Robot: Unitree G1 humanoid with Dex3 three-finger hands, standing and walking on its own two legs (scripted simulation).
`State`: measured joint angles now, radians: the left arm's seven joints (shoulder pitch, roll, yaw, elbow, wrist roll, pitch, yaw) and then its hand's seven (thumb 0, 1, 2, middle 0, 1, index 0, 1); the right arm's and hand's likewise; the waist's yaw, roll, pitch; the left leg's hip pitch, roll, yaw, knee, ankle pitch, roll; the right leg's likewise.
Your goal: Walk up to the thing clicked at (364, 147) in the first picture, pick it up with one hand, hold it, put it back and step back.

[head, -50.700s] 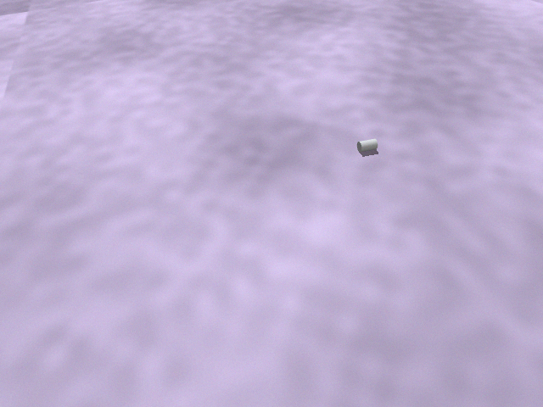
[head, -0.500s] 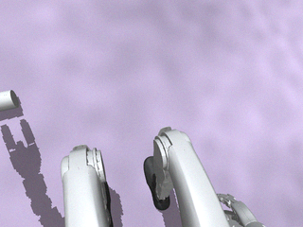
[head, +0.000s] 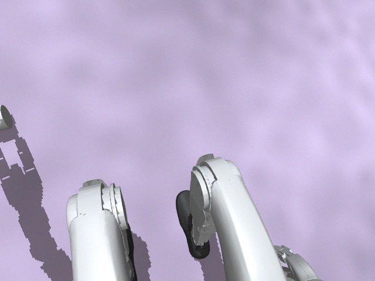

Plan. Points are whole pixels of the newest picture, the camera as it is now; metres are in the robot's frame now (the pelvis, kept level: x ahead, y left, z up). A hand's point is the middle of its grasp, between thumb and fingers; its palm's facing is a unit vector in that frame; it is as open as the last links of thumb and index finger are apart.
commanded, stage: home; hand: left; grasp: from above
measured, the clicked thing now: out of the picture +0.50 +0.42 -0.33
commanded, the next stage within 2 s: none
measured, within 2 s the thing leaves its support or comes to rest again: neither
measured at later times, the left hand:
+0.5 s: hand out of the picture +0.33 +0.33 +0.07, palm faces -0.17 -0.73 -0.66, open 7.4 cm
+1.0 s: hand out of the picture +0.25 +0.22 +0.26, palm faces +0.21 -0.95 -0.23, open 7.4 cm
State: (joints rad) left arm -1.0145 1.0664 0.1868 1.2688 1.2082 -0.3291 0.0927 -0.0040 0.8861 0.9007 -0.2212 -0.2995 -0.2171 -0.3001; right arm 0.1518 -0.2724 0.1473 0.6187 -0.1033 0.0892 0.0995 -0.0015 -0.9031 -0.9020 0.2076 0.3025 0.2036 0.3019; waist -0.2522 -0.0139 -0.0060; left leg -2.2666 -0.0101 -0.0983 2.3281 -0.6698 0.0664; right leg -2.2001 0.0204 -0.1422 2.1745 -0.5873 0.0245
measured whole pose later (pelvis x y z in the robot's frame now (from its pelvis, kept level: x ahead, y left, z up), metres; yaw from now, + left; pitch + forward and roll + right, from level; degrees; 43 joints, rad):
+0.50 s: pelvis +0.02 +0.00 +0.18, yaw +6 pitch +31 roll -7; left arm -0.24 0.58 0.14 0.55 0.40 0.02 -0.04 0.00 0.89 0.90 -0.22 -0.30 -0.21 -0.30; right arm 0.12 -0.25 0.03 0.57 0.03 0.01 0.01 0.00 -0.90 -0.90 0.21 0.30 0.20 0.30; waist -0.10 0.02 -0.19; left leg -1.66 -0.02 -0.07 1.76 -0.64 0.04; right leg -1.62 0.02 -0.09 1.65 -0.57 0.01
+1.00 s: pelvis +0.08 +0.00 +0.34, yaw +10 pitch +14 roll -4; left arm 0.32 0.26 0.06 0.06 -0.06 0.39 0.06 0.01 0.90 0.90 -0.21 -0.30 -0.20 -0.30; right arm 0.29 -0.21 0.07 0.53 0.04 -0.14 -0.16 0.01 -0.90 -0.90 0.21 0.30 0.20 0.30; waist -0.08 0.04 -0.17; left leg -0.86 0.00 -0.07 1.12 -0.51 0.01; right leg -0.83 0.04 -0.07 1.03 -0.45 -0.01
